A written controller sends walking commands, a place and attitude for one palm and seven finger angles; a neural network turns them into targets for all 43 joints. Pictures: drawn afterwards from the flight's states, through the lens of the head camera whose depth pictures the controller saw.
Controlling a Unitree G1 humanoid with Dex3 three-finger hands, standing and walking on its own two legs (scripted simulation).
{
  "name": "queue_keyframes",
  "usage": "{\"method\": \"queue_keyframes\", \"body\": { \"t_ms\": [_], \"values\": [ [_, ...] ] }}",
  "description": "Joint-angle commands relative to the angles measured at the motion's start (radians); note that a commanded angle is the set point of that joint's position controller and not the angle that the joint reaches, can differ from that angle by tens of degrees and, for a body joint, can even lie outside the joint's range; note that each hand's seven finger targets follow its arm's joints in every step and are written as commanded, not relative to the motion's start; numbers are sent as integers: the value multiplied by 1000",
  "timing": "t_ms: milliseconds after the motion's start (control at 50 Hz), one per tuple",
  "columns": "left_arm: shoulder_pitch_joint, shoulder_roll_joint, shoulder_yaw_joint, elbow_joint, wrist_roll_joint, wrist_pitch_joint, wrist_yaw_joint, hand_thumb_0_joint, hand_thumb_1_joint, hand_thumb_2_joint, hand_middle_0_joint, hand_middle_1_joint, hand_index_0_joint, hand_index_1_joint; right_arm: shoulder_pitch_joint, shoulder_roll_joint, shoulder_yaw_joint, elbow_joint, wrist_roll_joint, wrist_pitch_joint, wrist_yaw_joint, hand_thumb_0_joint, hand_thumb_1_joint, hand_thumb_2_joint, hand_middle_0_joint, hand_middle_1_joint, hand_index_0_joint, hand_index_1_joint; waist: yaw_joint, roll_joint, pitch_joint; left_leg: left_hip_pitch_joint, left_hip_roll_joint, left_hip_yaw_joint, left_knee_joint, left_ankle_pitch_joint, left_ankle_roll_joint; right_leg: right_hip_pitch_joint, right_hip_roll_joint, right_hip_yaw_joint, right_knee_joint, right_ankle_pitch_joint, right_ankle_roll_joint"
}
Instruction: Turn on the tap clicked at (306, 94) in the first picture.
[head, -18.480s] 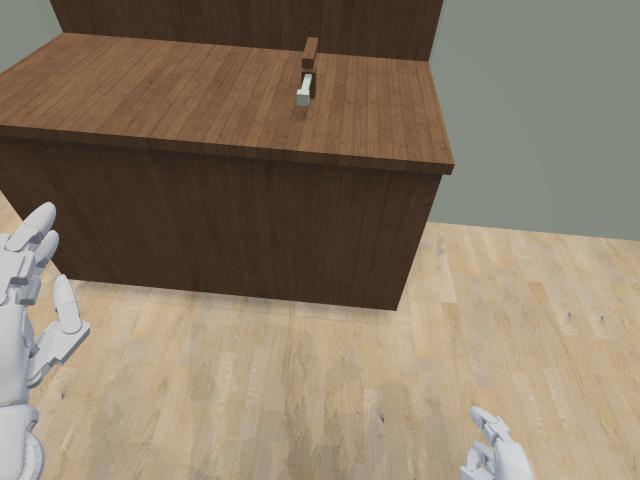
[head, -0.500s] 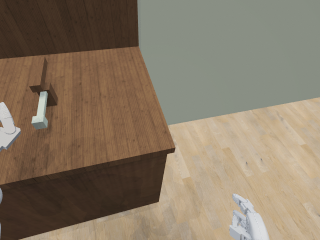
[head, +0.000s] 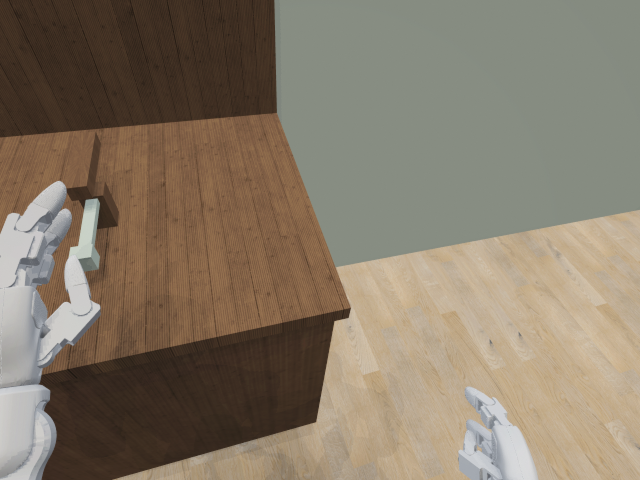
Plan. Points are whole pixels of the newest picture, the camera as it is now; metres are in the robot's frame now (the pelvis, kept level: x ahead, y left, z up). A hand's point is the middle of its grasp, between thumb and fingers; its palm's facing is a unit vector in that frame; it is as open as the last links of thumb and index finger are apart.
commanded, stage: come to a stop and stand still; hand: left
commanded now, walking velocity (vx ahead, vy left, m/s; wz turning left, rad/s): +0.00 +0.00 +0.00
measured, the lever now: (84, 258) +0.36 +0.37 +0.03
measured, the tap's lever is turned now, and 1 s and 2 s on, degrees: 0 0 0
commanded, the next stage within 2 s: look again from close up in 0.02 s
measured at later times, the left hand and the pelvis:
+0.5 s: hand (78, 309) +0.22 +0.25 +0.15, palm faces +0.41 -0.85 -0.34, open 7.4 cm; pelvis +0.01 +0.00 +0.00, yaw +1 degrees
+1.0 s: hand (73, 348) +0.18 +0.24 +0.16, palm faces +0.63 -0.73 -0.28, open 7.4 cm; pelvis -0.01 -0.07 -0.02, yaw +7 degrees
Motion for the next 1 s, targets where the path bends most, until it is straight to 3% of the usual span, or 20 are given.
{"method": "queue_keyframes", "body": {
  "t_ms": [0, 200, 380, 480, 500, 520, 540, 560, 580, 600, 620, 680, 700, 760, 800, 820, 880, 900, 940, 980],
  "values": [
    [-81, 236, 180, -251, -9, -52, 21, 0, 900, 900, -200, -300, -200, -300, -90, -123, -47, -167, 8, -35, -15, 0, -900, -900, 200, 300, 200, 300, -3, 78, -103, -54, 79, -93, -134, 81, -41, 113, -37, 34, -31, 106, -42],
    [3, 189, 145, -282, -18, -46, 21, 0, 900, 900, -200, -300, -200, -300, -77, -123, -54, -166, 11, -35, -12, 0, -900, -900, 200, 300, 200, 300, -7, 111, -162, 14, 89, -85, -96, 239, -57, 141, -43, 6, 2, 236, -39],
    [-37, 192, 138, -251, -15, -33, 25, 0, 900, 900, -200, -300, -200, -300, -83, -123, -56, -165, 14, -15, -18, 0, -900, -900, 200, 300, 200, 300, -5, 63, -118, -38, 96, -96, -119, 145, -46, 147, -50, 6, -8, 174, -34],
    [-51, 194, 138, -293, -13, -37, 28, 0, 900, 900, -200, -300, -200, -300, -86, -123, -56, -166, 12, -16, -18, 0, -900, -900, 200, 300, 200, 300, -5, 105, -116, -51, 95, -106, -140, 93, -41, 153, -43, 5, -3, 132, -36],
    [-964, 942, 388, -559, 25, -171, 50, 0, 900, 900, -200, -300, -200, -300, 25, -163, 137, -280, 57, 7, -86, 0, -900, -900, 200, 300, 200, 300, -63, 405, -90, -257, 133, -210, -135, -43, -28, 172, 7, -45, 217, -127, 25],
    [-532, 399, 312, -7, 95, 22, -6, 0, 900, 900, -200, -300, -200, -300, -47, -110, -33, -79, -55, -31, -69, 0, -900, -900, 200, 300, 200, 300, 64, 357, -257, 111, 110, -195, -114, 335, -148, -5, 28, -67, 191, -61, -51],
    [-382, 259, 125, 8, 15, 67, -24, 0, 900, 900, -200, -300, -200, -300, -52, -138, -24, -87, -54, -45, -2, 0, -900, -900, 200, 300, 200, 300, -12, 227, -156, 76, 71, -185, -110, 525, -195, -80, 53, -116, 136, -64, -53],
    [-343, 231, 160, -92, -22, 96, -37, 0, 900, 900, -200, -300, -200, -300, -32, -171, -60, -78, -33, -26, 13, 0, -900, -900, 200, 300, 200, 300, 10, 242, -328, 217, 83, -161, -46, 667, -187, -84, 57, -102, 154, 14, -49],
    [-300, 169, 119, -61, -95, 151, -78, 0, 900, 900, -200, -300, -200, -300, -61, -178, -61, -78, -25, -32, 8, 0, -900, -900, 200, 300, 200, 300, 44, 229, -336, 222, 63, -143, -34, 673, -176, -74, 35, -90, 138, 12, -46],
    [-214, 150, 132, -6, -148, 214, -110, 0, 900, 900, -200, -300, -200, -300, -80, -184, -53, -74, -11, -28, 9, 0, -900, -900, 200, 300, 200, 300, 58, 254, -317, 223, 60, -120, -28, 692, -174, -51, 33, -95, 111, 51, -53],
    [-179, 136, 100, -59, -168, 251, -136, 0, 900, 900, -200, -300, -200, -300, -99, -193, -51, -78, -7, -32, 19, 0, -900, -900, 200, 300, 200, 300, 67, 166, -288, 173, 54, -109, -12, 664, -152, -17, 20, -115, 91, 115, -53],
    [-84, 153, 52, -69, -90, 319, -144, 0, 900, 900, -200, -300, -200, -300, -151, -198, -39, -106, 16, -12, 29, 0, -900, -900, 200, 300, 200, 300, 44, -13, -142, -2, 44, -98, -21, 409, -85, -23, 25, -148, 83, 129, -43],
    [-66, 182, 82, -77, -67, 311, -117, 0, 900, 900, -200, -300, -200, -300, -176, -195, -33, -115, 21, -2, 27, 0, -900, -900, 200, 300, 200, 300, 41, -27, -103, -28, 38, -90, -33, 299, -71, -34, 33, -145, 77, 86, -43],
    [-143, 228, 156, -169, -78, 183, -37, 0, 900, 900, -200, -300, -200, -300, -187, -176, -43, -123, -3, -7, 7, 0, -900, -900, 200, 300, 200, 300, 28, -87, -155, -72, 21, -101, -15, 79, -38, -68, 24, -123, 90, -60, -32],
    [-295, 362, 271, -266, -91, 79, 25, 0, 900, 900, -200, -300, -200, -300, -185, -159, -42, -97, -8, -15, -10, 0, -900, -900, 200, 300, 200, 300, 40, -22, -201, -79, 11, -91, -1, -29, -34, -70, 22, -87, 78, -166, -24],
    [-333, 335, 246, -262, -85, 40, 50, 0, 900, 900, -200, -300, -200, -300, -172, -134, -46, -97, -18, -24, -8, 0, -900, -900, 200, 300, 200, 300, 44, 38, -238, -88, -2, -85, 14, -40, -33, -53, 10, -72, 70, -198, -28],
    [-294, 287, 194, -180, -59, -27, 89, 0, 900, 900, -200, -300, -200, -300, -143, -120, -43, -45, -14, -44, -4, 0, -900, -900, 200, 300, 200, 300, 26, 214, -182, -124, -16, -72, 75, -115, -29, -98, -3, -40, 65, -251, -37],
    [-322, 312, 190, -158, -38, -17, 93, 0, 900, 900, -200, -300, -200, -300, -139, -122, -37, -31, -10, -41, -5, 0, -900, -900, 200, 300, 200, 300, 15, 231, -166, -146, -20, -70, 90, -139, -28, -107, -11, -26, 54, -279, -39],
    [-323, 254, 98, -99, -43, 27, 64, 0, 900, 900, -200, -300, -200, -300, -162, -129, -37, -29, -2, -52, -11, 0, -900, -900, 200, 300, 200, 300, -1, 243, -128, -188, -21, -71, 120, -159, -27, -110, -44, 22, 23, -341, -39],
    [-326, 249, 55, -28, -73, 113, 14, 0, 900, 900, -200, -300, -200, -300, -192, -146, -38, -24, 11, -49, -31, 0, -900, -900, 200, 300, 200, 300, -6, 179, -75, -246, -8, -79, 164, -161, -41, -92, -105, 131, -40, -448, -22]
  ]
}}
